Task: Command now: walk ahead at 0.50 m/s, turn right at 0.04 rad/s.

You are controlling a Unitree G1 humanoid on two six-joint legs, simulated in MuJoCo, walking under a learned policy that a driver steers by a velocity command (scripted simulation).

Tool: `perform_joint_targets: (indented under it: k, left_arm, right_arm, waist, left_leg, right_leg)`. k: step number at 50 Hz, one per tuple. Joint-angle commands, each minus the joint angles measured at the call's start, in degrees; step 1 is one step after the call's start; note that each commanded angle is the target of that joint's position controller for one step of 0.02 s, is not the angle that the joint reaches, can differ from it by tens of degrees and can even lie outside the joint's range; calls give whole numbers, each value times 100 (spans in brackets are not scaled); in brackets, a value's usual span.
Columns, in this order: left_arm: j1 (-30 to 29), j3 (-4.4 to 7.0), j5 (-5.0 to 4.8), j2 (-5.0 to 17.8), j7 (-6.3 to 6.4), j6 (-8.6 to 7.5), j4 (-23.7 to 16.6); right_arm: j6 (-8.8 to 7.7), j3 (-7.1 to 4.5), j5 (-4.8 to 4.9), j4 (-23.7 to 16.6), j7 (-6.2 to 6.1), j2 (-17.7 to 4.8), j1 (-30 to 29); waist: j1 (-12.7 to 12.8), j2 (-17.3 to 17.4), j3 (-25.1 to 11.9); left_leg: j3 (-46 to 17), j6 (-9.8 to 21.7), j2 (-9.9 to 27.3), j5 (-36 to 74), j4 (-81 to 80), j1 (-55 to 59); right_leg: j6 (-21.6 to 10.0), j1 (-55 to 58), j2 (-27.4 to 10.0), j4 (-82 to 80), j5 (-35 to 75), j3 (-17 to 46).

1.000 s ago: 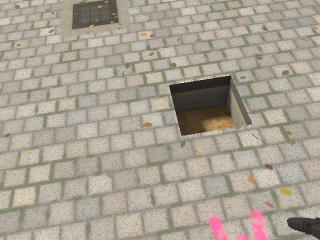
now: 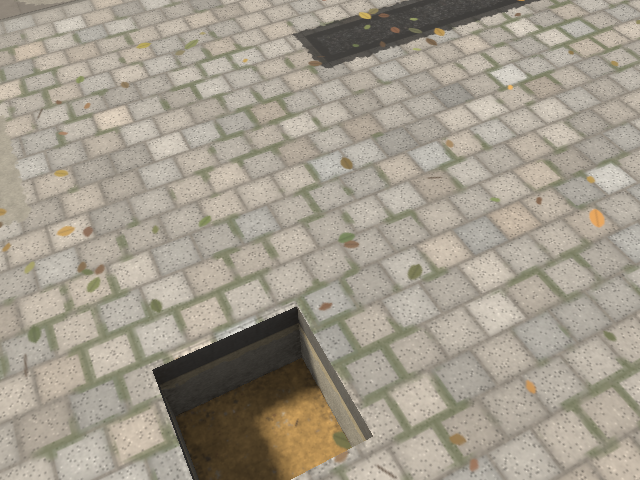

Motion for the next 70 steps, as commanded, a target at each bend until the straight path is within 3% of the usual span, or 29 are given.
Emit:
perform_joint_targets:
  k: [1, 6, 7, 8, 9, 11, 12, 16, 23, 29, 33, 36, 37, 38, 39, 40, 42, 45, 47, 49, 55, 59, 61, 62, 65, 67, 68, 69, 70]
  left_arm:
    - [191, 282, -34, 1010, 35, -25, -79]
    - [-94, 294, -23, 1062, 150, 154, 35]
    - [14, 200, 54, 875, 180, 187, -53]
    - [956, 16, 55, 245, 131, 126, -93]
    - [905, 10, 2, 345, 100, 11, 20]
    - [-190, 169, -221, 931, 93, -67, -253]
    - [-440, 184, -102, 920, 145, -61, -308]
    - [-135, 181, -26, 655, 195, 144, -204]
    - [-1395, 77, 6, 457, 190, 10, -439]
    - [-2358, 13, -53, 394, 2, -161, -650]
    - [-2481, -12, -118, 456, -124, -215, -727]
    - [-1024, 230, -9, 910, -112, -239, -309]
    - [-118, 342, 66, 1237, -74, -251, -129]
    - [-22, 388, 104, 1479, -76, -225, -115]
    - [13, 225, 22, 878, -95, -242, -107]
    - [-359, 174, 17, 751, -82, -240, -146]
    - [-780, 104, 141, 490, -73, -247, -169]
    - [-865, 203, 284, 648, -138, -392, -100]
    - [-1165, 175, 75, 636, -84, -536, -120]
    - [-881, 260, -58, 647, 136, -516, 90]
    - [-151, 285, 13, 478, 293, -314, 198]
    - [347, 320, 66, 493, 384, -181, 302]
    - [684, 376, -20, 576, 365, -27, 250]
    - [408, 310, -48, 726, 318, -122, 181]
    - [-115, 376, -44, 1240, 257, -40, 43]
    - [-234, 351, -119, 1305, 192, 83, -14]
    - [-458, 253, -12, 1047, 243, 8, -115]
    - [807, -149, 162, -48, 60, -167, -306]
    - [107, -113, -60, 362, 41, -444, -407]
  right_arm:
    - [-101, -73, 30, -595, 92, -378, -776]
    - [-159, -320, -20, -346, 140, -765, 514]
    - [-144, -443, -51, -123, 83, -1110, 1422]
    - [-117, -558, -108, -75, 75, -1607, 1899]
    - [-114, -468, 26, 7, 143, -1262, 2111]
    - [-133, -345, -10, -98, 141, -881, 1406]
    - [-127, -312, -102, -146, 136, -794, 1005]
    - [-233, -263, -126, -93, 76, -546, 626]
    - [-131, -360, 13, 257, -225, -948, 1054]
    - [45, -413, 63, 607, -220, -1096, 1657]
    - [177, -464, 194, 640, -272, -1251, 1686]
    - [137, -404, 222, 592, -233, -1106, 1464]
    - [56, -315, 137, 464, -213, -873, 1444]
    - [-62, -152, 53, 346, -192, -356, 2053]
    - [-147, -303, 143, 364, -191, -941, 1606]
    - [-183, -365, 283, 239, -186, -1094, 1337]
    - [-74, -314, 215, 209, -236, -718, 1170]
    - [157, -315, 43, 360, -190, -469, 1631]
    - [245, -538, 201, 136, -238, -828, 909]
    - [198, -517, 128, 23, -211, -595, 498]
    - [406, -552, 166, -127, -141, -543, 138]
    - [152, -369, 139, -680, -14, -259, -536]
    - [26, -147, 151, -904, 146, 100, -1113]
    - [-11, -166, 186, -930, 200, 133, -1015]
    - [-80, -433, 192, -958, 98, -642, 23]
    - [-33, -700, 115, -616, -2, -1147, 1784]
    - [107, -810, 52, -438, -77, -1420, 2670]
    - [64, -857, -24, -562, 7, -1951, 2400]
    - [-4, -808, -68, -683, 1, -1547, 2436]
  waist:
    - [21, -613, 403]
    - [-808, -655, -387]
    - [-1100, -267, -1192]
    - [-833, 1019, -2065]
    - [-959, 1382, -2389]
    - [-910, 284, -1002]
    - [-716, 78, -512]
    - [-276, 260, -326]
    - [-673, 36, 62]
    - [-1038, -35, 385]
    - [-866, 198, 252]
    - [10, 130, -825]
    - [360, -163, -1535]
    - [-4, -1598, -2126]
    - [244, -1048, -1880]
    - [124, -962, -1084]
    - [-124, -625, -611]
    - [-383, -401, -681]
    - [-525, -531, 105]
    - [-472, -545, 466]
    - [-489, -684, 970]
    - [-250, -405, 1074]
    - [267, -185, 1207]
    - [136, -381, 1051]
    - [-581, -994, 452]
    - [-1405, -1144, -615]
    - [-1782, -946, -1092]
    - [-639, 573, -2179]
    - [-1107, -260, -3193]
  left_leg:
    - [37, 169, -115, 122, -483, 17]
    - [317, 629, -525, -463, -832, 1758]
    - [-230, 826, -31, -105, -591, 3303]
    - [-2690, 1787, 1240, -1184, -799, 5570]
    - [-4321, 2051, 1524, -2139, -1857, 5955]
    - [-2958, 1553, 1330, -2324, -2046, 4563]
    - [-2380, 1459, 1126, -1479, -2176, 3681]
    - [-1338, 1451, 670, -649, -2748, 2638]
    - [-399, 1294, 426, 44, -3188, 3107]
    - [-341, 1425, 753, -5, -3054, 4204]
    - [-319, 1364, 988, 1158, -2453, 4744]
    - [-85, 1078, 581, 2756, -354, 3898]
    - [-31, 866, 263, 1317, 1214, 2435]
    - [43, 490, -768, -3273, 3040, 406]
    - [-677, 536, -490, -3481, 3376, -131]
    - [-580, 552, -221, -3038, 3332, -359]
    - [-363, 452, 79, -2622, 2961, 71]
    - [-303, 176, 26, -2129, 3371, 788]
    - [-914, 271, 114, -1620, 2800, 71]
    - [-883, 239, 21, -491, 1673, -285]
    - [-927, 262, -104, -1209, 2671, -2130]
    - [-399, 291, -206, -49, 871, -1636]
    - [763, 208, -468, 934, -486, -201]
    - [601, 427, -422, 741, -525, 158]
    - [1040, 787, -1018, 99, -374, 675]
    - [1039, 1193, -1302, 44, -903, 2492]
    - [15, 1453, -702, 198, -756, 4469]
    - [-2960, 2724, 921, -873, -185, 7162]
    - [-4627, 2883, 1217, -1881, -1414, 6836]
  right_leg:
    - [-874, -95, -1620, -416, 1362, 726]
    - [-481, 343, -1493, 1152, 3500, 509]
    - [-302, -364, -1169, 2581, 2776, 248]
    - [128, -2656, -266, 4912, 468, 135]
    - [189, -3620, 150, 5952, -1903, 855]
    - [69, -4188, -472, 6282, -1166, 871]
    - [93, -3997, -682, 5948, -722, 778]
    - [196, -3230, -1121, 4961, -45, 786]
    - [402, -3656, -1123, 2545, 1817, 574]
    - [304, -4026, -934, 1519, 1917, 401]
    - [89, -3737, -681, 1344, 1169, 228]
    - [-453, -898, -208, 1152, 1075, -208]
    - [-883, 1020, -1062, 1411, 1292, 709]
    - [-1629, 2449, -2441, 895, 431, 3166]
    - [-1472, 2166, -2393, 498, -216, 3508]
    - [-1262, 1494, -2282, 338, 43, 2683]
    - [-1122, 341, -1968, -13, 658, 1688]
    - [-1347, -363, -2071, -269, 2083, 1036]
    - [-792, -314, -1949, -670, 1173, 734]
    - [-557, -300, -1662, -658, 823, 155]
    - [-595, 768, -2269, -583, 324, 277]
    - [-347, 895, -1828, -784, 1429, -692]
    - [-455, 152, -1427, -1234, 1212, -1299]
    - [-555, 229, -1635, -1432, 1940, -1191]
    - [-282, 1151, -1703, -142, 6473, -1367]
    - [-116, 1173, -1525, 2370, 7496, -1409]
    - [89, -472, -1258, 4232, 5119, -1209]
    - [314, -3381, -338, 6654, -1766, -309]
    - [76, -3480, 8, 7343, -1717, 1056]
